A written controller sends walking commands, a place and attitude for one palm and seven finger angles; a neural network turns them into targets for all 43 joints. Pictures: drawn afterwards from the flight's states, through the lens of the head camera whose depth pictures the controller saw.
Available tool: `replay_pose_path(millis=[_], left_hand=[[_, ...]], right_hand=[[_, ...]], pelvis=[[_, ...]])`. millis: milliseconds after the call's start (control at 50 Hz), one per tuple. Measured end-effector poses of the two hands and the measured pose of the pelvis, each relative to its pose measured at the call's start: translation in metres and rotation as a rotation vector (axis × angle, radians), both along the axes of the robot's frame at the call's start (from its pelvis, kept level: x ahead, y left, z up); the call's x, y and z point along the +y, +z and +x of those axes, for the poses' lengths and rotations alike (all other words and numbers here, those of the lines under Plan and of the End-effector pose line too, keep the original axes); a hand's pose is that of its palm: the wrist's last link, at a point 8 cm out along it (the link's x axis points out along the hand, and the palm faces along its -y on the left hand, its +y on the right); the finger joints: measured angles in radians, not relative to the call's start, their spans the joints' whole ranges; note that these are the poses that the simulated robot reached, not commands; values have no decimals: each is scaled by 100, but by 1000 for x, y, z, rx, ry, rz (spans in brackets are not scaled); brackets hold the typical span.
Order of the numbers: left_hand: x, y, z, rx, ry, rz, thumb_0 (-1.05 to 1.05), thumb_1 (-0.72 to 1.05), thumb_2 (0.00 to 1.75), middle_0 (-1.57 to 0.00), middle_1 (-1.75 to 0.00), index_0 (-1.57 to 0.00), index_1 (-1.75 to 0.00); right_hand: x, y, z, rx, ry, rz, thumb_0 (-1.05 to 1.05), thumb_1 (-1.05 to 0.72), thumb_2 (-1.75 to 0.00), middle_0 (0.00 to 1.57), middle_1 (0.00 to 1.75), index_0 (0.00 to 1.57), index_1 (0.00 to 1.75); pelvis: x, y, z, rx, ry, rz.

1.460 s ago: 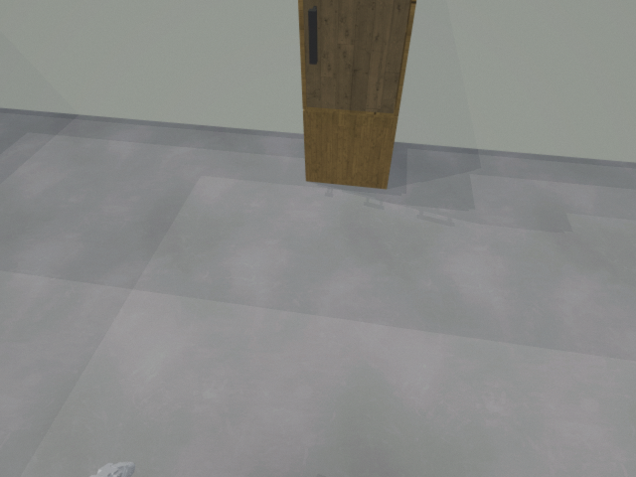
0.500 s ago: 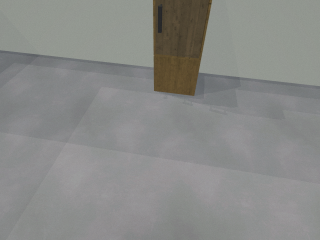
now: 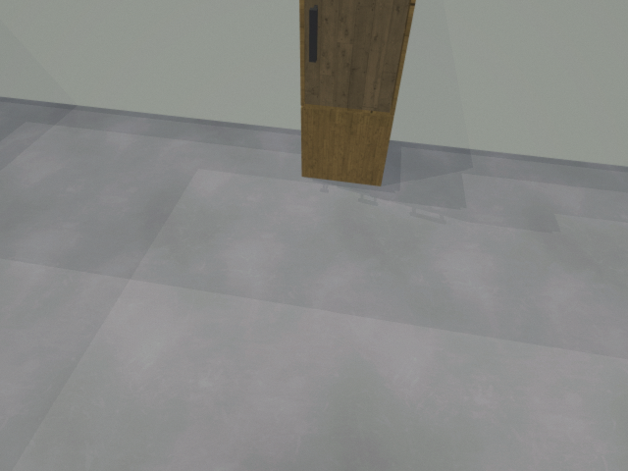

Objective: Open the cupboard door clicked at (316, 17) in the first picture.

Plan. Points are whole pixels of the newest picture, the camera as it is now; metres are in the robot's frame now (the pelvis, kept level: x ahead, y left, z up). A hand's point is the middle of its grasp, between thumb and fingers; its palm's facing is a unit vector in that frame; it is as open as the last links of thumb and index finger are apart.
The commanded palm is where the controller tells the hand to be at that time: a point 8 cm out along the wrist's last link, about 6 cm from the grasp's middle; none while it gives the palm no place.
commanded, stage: look at it before walking up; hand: left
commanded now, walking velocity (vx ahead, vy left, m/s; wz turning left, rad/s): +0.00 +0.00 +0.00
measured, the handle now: (314, 33) +1.53 +0.10 -0.06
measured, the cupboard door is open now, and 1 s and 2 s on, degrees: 0 0 0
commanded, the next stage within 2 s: walk to a spot facing it in 0.18 s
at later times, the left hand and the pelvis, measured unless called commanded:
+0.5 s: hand out of the picture +0.05 +0.22 -0.18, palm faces +0.01 -0.97 -0.24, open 7.3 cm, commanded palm none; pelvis +0.03 +0.01 -0.01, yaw +0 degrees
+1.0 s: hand (236, 363) +0.33 +0.17 -0.19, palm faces -0.05 -0.98 -0.21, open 7.3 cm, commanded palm none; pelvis +0.21 -0.02 -0.04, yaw -1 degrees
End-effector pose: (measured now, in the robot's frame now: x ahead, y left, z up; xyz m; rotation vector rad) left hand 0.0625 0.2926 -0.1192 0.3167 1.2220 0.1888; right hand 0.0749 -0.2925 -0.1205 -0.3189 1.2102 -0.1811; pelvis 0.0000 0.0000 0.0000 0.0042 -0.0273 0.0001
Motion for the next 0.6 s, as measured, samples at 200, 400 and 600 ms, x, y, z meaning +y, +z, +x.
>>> replay_pose_path(millis=[200,400,600], left_hand=[[-1,0,2,4,-1,-1,1,91,90,-20,-30,-21,-30],[-10,-7,2,8,9,-19,0,91,90,-20,-30,-20,-30],[-33,-48,-37,182,97,-173,0,91,90,-20,-30,-20,-30]], right_hand=[[-1,0,1,6,-1,0,1,-90,-90,21,30,20,30],[8,-6,0,17,-6,16,1,-90,-90,20,29,20,30],[66,-24,-25,132,-76,79,1,-90,-90,20,29,20,30]], pelvis=[[-1,0,3,2,-1,0],[-1,-2,10,4,-6,-4],[23,-15,56,18,-11,-14]])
